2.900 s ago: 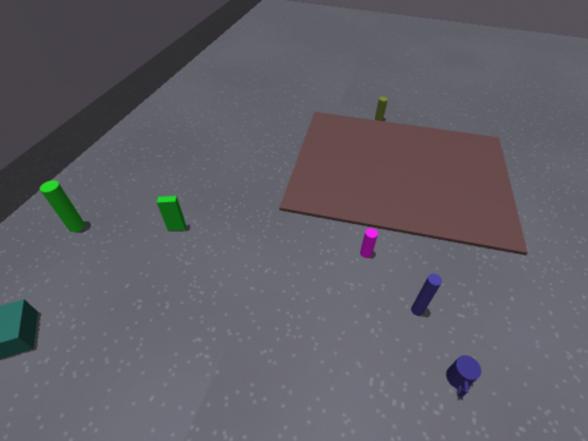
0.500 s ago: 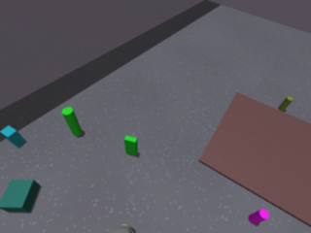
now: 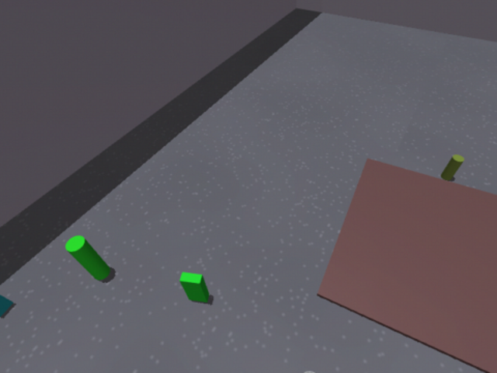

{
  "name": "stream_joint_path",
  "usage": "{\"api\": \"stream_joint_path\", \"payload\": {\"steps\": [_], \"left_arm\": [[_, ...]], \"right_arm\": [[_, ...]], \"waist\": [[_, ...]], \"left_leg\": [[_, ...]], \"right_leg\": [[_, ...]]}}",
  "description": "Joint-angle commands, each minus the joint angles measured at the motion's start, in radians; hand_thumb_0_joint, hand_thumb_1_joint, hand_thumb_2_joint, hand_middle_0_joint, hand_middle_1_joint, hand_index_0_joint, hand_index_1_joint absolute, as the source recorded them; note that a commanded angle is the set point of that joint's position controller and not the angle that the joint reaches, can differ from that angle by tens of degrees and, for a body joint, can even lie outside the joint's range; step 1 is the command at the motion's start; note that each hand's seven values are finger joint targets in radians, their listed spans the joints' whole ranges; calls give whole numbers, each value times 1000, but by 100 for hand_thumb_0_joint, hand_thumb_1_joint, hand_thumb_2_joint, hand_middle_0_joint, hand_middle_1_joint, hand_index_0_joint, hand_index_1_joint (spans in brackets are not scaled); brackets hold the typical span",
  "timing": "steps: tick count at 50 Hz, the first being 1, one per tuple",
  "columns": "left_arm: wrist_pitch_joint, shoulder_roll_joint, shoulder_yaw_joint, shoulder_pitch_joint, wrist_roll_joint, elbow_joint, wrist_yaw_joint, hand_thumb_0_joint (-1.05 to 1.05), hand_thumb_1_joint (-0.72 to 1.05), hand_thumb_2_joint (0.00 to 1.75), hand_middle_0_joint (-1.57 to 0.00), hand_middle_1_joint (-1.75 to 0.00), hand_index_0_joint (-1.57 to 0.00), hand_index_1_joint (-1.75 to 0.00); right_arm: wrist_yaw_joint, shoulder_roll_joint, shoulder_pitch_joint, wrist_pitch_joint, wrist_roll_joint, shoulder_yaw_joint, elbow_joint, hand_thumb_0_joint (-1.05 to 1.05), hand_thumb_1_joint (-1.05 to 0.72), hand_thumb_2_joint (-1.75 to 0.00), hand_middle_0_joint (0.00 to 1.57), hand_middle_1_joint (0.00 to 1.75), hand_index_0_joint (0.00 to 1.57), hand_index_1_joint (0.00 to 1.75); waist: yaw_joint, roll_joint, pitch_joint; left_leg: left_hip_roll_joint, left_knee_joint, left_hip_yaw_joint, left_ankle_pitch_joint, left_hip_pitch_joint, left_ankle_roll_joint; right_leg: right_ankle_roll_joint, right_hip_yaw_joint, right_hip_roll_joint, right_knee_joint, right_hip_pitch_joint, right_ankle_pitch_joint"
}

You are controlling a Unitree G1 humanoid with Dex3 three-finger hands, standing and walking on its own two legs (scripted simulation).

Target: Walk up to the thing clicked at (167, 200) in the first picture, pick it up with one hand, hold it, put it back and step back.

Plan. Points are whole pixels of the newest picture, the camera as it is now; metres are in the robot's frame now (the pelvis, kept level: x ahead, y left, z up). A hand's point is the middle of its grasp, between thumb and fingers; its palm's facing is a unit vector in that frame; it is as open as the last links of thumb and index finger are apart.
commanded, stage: walk up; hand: left
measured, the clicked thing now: (195, 287) +0.54 +0.23 -0.66
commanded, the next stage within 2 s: none
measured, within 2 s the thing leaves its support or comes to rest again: neither
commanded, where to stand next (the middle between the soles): +0.22 +0.01 m, yaw +0 degrees
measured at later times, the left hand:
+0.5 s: hand out of the picture +0.16 +0.28 -0.15, palm faces +0.00 -0.94 -0.35, open 7.4 cm
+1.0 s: hand (96, 364) +0.19 +0.28 -0.13, palm faces -0.02 -0.91 -0.42, open 7.4 cm
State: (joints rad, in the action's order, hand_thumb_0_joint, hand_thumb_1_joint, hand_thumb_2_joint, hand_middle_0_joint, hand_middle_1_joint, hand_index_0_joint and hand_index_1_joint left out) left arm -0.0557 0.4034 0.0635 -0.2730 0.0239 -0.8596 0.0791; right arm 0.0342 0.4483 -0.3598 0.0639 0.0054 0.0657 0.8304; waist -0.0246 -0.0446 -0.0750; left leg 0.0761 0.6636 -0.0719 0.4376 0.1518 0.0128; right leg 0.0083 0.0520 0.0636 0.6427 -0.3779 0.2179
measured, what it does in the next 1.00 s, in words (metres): walks ahead: left foot, then right foot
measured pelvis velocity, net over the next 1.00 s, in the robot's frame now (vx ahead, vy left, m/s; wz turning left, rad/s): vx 0.15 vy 0.01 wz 0.02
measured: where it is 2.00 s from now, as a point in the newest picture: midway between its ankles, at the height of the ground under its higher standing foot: outside the picture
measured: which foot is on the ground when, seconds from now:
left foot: down 0.00-0.00, up 0.02-0.42, down 0.44-1.00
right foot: down 0.00-0.46, up 0.48-0.78, down 0.80-1.00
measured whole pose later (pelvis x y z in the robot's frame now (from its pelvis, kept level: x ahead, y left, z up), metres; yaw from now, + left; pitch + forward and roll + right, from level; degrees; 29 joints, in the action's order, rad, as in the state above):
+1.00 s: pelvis +0.15 +0.01 +0.01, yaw +1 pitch -2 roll +0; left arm -0.04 0.37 0.01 -0.27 0.03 -0.96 0.01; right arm 0.03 0.39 -0.22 -0.01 0.00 0.03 0.96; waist 0.01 -0.06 -0.06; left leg 0.01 0.61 0.00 0.30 0.30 0.01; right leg -0.02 0.03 0.05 0.61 -0.28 0.29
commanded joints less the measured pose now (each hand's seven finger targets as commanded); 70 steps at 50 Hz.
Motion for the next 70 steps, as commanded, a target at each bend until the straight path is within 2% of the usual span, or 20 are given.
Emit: {"api": "stream_joint_path", "payload": {"steps": [1, 2, 4, 7, 13, 19, 21, 22, 23, 25, 28, 34, 39, 40, 42, 43, 46, 49, 52, 70], "left_arm": [[-46, 368, 105, -190, -13, 45, -43, 0, 90, 90, -20, -30, -20, -30], [-40, 354, 99, -161, -26, 58, -46, 0, 90, 90, -20, -30, -20, -30], [-42, 284, 74, -111, -34, 70, -59, 0, 90, 90, -20, -30, -20, -30], [-50, 255, 60, -84, -33, 78, -63, 0, 90, 90, -20, -30, -20, -30], [-46, 256, 62, -88, -16, 111, -64, 0, 90, 90, -20, -30, -20, -30], [-27, 242, 32, -79, -24, 98, -85, 0, 90, 90, -20, -30, -20, -30], [-13, 219, 20, -32, -30, 110, -90, 0, 90, 90, -20, -30, -20, -30], [-13, 171, 5, -63, -37, 119, -90, 0, 90, 90, -20, -30, -20, -30], [-11, 128, -4, -135, -40, 132, -81, 0, 90, 90, -20, -30, -20, -30], [13, 227, 17, -141, -21, 67, -95, 0, 90, 90, -20, -30, -20, -30], [21, 238, 28, -134, -20, 39, -76, 0, 90, 90, -20, -30, -20, -30], [10, 179, 17, -136, -8, 0, -75, 0, 90, 90, -20, -30, -20, -30], [-9, 159, 23, -150, 3, -45, -96, 0, 90, 90, -20, -30, -20, -30], [-14, 186, 29, -133, 8, -40, -101, 0, 90, 90, -20, -30, -20, -30], [-22, 294, 41, -17, 20, -1, -104, 0, 90, 90, -20, -30, -20, -30], [-15, 319, 43, 52, 15, 4, -102, 0, 90, 90, -20, -30, -20, -30], [-16, 232, 15, 95, 2, 1, -97, 0, 90, 90, -20, -30, -20, -30], [-9, 223, 5, 97, -8, -17, -85, 0, 90, 90, -20, -30, -20, -30], [1, 172, -9, 66, -24, -42, -83, 0, 90, 90, -20, -30, -20, -30], [8, 182, -27, 207, -24, -179, -85, 0, 90, 90, -20, -30, -20, -30]], "right_arm": [[-21, 162, -12, 15, 4, 28, -103, 0, -90, -90, 20, 30, 20, 30], [-27, 198, 7, 13, 6, 37, -84, 0, -90, -90, 20, 30, 20, 30], [-18, 183, 1, 5, -18, 38, -47, 0, -90, -90, 20, 30, 20, 30], [-2, 150, -41, -11, -12, 33, -22, 0, -90, -90, 20, 30, 20, 30], [13, 133, 74, -22, 10, 40, -51, 0, -90, -90, 20, 30, 20, 30], [-8, 78, 107, -10, 12, 21, -29, 0, -90, -90, 20, 30, 20, 30], [-19, 114, 24, -3, 16, 32, 14, 0, -90, -90, 20, 30, 20, 30], [-28, 189, -19, 2, 20, 49, 19, 0, -90, -90, 20, 30, 20, 30], [-22, 270, -54, 8, 20, 75, -9, 0, -90, -90, 20, 30, 20, 30], [-21, 275, -17, -2, -11, 84, -13, 0, -90, -90, 20, 30, 20, 30], [-23, 211, 114, -6, 0, 54, -54, 0, -90, -90, 20, 30, 20, 30], [-18, 195, 124, -19, 15, 45, -60, 0, -90, -90, 20, 30, 20, 30], [-13, 154, 205, -55, 6, 21, -66, 0, -90, -90, 20, 30, 20, 30], [-14, 115, 190, -58, -1, 7, -62, 0, -90, -90, 20, 30, 20, 30], [-16, 71, 180, -69, 0, -6, -42, 0, -90, -90, 20, 30, 20, 30], [-22, 147, 177, -72, 6, 21, -13, 0, -90, -90, 20, 30, 20, 30], [-12, 121, 136, -53, -6, 12, 51, 0, -90, -90, 20, 30, 20, 30], [-19, 118, 101, -38, 1, 5, 88, 0, -90, -90, 20, 30, 20, 30], [-26, 175, 199, -18, -1, 8, 87, 0, -90, -90, 20, 30, 20, 30], [-34, 131, 276, -18, -5, -21, 214, 0, -90, -90, 20, 30, 20, 30]], "waist": [[116, 320, 83], [101, 273, 36], [64, 183, -4], [35, 221, 31], [58, 186, -23], [54, 165, 44], [0, 83, 97], [-16, -87, 155], [-7, -237, 207], [-6, -129, 141], [31, -107, 34], [18, -135, 54], [64, -52, 84], [64, 22, 80], [39, 244, -17], [33, 219, -80], [1, 200, -23], [-1, 209, 72], [47, 98, 123], [30, 10, 136]], "left_leg": [[-78, 499, 66, 102, 522, 28], [-37, 521, 114, 77, 514, 25], [-22, 481, 174, -28, 457, 23], [-30, 400, 122, -140, 370, 13], [1, 161, 97, -193, 375, -20], [-44, -60, 33, -311, 155, 8], [-64, -187, 37, -412, -5, 45], [62, -227, 175, -564, -113, 91], [240, -253, 489, -438, -236, 185], [317, -357, 621, -99, -121, 285], [178, -414, 374, 57, 107, 185], [159, -366, 276, -44, 127, 215], [110, -197, 210, -29, 283, 141], [74, -150, 183, 25, 319, 98], [-71, 98, 84, 66, 356, 8], [-35, 184, 133, 57, 266, 4], [-44, -10, 102, -57, 163, 12], [-53, -169, 90, -181, 14, 13], [74, -249, 271, -232, 50, 62], [42, -311, 168, -459, 13, 27]], "right_leg": [[224, -680, 370, -379, 429, 171], [245, -653, 370, -379, 347, 114], [153, -396, 254, -359, 280, -87], [138, -197, 163, -328, 240, -302], [194, -138, 190, -377, 190, -118], [169, -58, 175, -148, 173, -554], [119, -29, 121, 21, 116, -405], [63, 13, 46, 179, 44, -223], [36, 11, -79, 347, -132, 301], [44, -63, -28, 479, -173, 385], [39, -100, 4, 384, -100, 261], [-4, -24, -12, 135, -10, 189], [15, -11, -57, -133, 234, 35], [36, -77, -17, -191, 261, 64], [163, -553, 297, -462, 48, 486], [222, -557, 336, -467, -102, 535], [129, -276, 166, -349, -1, 238], [91, -195, 127, -231, 37, 37], [25, -93, 25, -171, 108, 29], [18, -80, 61, -275, 298, -193]]}}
